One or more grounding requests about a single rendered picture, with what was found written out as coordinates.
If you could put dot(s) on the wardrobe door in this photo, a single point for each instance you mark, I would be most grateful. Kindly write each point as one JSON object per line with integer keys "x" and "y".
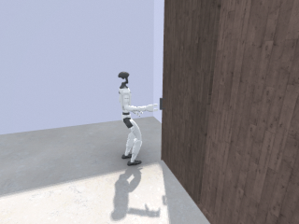
{"x": 251, "y": 167}
{"x": 191, "y": 29}

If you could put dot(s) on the handle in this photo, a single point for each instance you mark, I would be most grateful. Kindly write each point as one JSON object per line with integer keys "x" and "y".
{"x": 161, "y": 103}

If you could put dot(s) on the right robot hand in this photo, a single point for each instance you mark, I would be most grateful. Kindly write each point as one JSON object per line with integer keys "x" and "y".
{"x": 150, "y": 108}

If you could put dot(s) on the robot right thigh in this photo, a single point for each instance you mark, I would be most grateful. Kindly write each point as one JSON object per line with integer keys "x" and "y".
{"x": 134, "y": 128}

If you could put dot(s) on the right robot upper arm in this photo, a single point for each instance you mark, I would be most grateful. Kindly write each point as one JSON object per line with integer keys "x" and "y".
{"x": 125, "y": 94}

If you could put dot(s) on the robot torso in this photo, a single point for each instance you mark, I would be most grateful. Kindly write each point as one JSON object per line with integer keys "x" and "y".
{"x": 125, "y": 113}

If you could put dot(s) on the robot right forearm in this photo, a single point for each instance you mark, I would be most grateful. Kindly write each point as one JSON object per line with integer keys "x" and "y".
{"x": 135, "y": 108}

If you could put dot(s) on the left robot hand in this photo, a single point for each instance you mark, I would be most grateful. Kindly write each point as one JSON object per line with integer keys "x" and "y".
{"x": 135, "y": 112}

